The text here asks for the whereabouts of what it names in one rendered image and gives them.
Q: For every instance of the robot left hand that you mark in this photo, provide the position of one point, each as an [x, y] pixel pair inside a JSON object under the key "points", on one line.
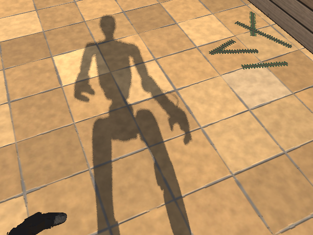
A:
{"points": [[39, 222]]}

